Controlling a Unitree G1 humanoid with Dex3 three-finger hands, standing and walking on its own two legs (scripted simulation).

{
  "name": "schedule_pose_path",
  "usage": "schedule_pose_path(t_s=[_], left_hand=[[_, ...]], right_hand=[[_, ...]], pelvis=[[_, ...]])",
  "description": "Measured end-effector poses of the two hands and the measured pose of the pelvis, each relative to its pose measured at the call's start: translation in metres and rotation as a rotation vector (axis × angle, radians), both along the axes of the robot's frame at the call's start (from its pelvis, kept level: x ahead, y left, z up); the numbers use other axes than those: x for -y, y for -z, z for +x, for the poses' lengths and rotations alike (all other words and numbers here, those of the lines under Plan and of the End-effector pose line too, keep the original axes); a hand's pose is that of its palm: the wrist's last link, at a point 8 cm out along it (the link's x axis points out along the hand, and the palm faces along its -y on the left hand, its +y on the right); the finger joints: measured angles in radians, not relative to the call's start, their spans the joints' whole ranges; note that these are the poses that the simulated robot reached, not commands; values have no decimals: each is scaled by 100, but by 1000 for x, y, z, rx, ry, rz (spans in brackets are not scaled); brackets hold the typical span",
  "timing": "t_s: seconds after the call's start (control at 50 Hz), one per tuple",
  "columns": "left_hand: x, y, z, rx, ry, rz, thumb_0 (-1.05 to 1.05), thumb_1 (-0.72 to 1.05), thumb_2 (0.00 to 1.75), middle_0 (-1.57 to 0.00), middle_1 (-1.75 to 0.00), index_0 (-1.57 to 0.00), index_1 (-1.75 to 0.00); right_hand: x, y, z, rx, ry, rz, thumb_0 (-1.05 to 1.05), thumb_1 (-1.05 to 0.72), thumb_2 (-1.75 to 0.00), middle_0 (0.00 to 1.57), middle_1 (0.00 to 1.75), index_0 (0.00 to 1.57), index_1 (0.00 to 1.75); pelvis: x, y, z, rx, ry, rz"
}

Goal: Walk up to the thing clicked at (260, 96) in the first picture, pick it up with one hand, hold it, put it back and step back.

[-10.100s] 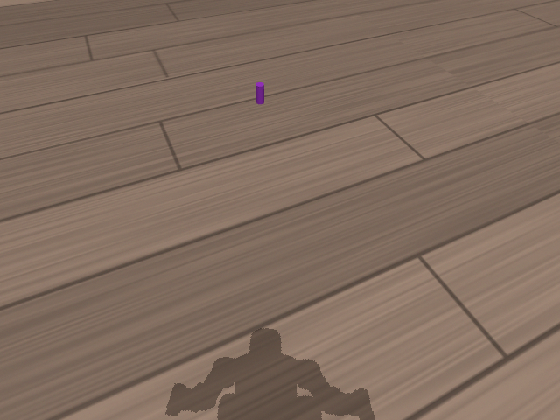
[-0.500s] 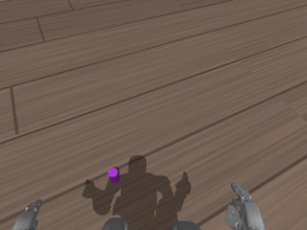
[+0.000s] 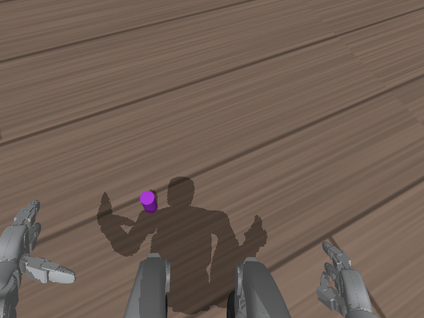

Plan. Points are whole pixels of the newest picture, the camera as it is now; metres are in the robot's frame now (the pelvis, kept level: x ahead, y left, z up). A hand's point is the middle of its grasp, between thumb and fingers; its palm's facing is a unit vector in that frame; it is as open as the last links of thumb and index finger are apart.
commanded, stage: go down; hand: left
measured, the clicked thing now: (149, 202) +0.47 +0.20 -0.56
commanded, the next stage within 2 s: approach in 1.72 s
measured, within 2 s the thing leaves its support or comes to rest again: neither
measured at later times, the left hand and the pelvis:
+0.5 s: hand (58, 212) +0.34 +0.34 -0.19, palm faces +0.09 -0.99 -0.14, open 16.8 cm; pelvis -0.04 +0.00 -0.15, yaw -3 degrees
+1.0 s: hand (60, 200) +0.37 +0.36 -0.22, palm faces +0.07 -0.99 -0.10, open 17.0 cm; pelvis -0.05 +0.00 -0.22, yaw -4 degrees
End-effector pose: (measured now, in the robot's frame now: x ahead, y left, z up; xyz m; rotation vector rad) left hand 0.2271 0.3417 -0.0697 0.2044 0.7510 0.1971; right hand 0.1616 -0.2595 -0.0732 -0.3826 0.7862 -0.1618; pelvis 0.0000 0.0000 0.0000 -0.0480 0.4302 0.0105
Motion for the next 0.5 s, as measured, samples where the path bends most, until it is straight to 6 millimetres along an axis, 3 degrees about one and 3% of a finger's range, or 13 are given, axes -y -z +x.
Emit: schedule_pose_path(t_s=[0.1, 0.3, 0.5], left_hand=[[-16, 29, 32, 134, 27, -16, -1, -45, 5, -7, -3, -6, -3], [-44, 74, 52, 304, 57, -39, -1, -38, 8, -3, -3, -2, -2], [-53, 101, 84, 421, 101, -73, -1, -36, 11, -1, -6, -1, -5]], right_hand=[[6, 46, -11, -74, 4, -9, 1, -89, -89, 20, 30, 20, 30], [7, 134, -37, -240, -28, -2, 1, -88, -89, 20, 30, 20, 30], [11, 180, -55, -285, -41, -21, 0, -87, -89, 20, 30, 20, 30]], pelvis=[[-1, 38, -8, -66, 13, -5], [0, 104, -22, -144, 21, -15], [1, 149, -37, -157, 30, -29]])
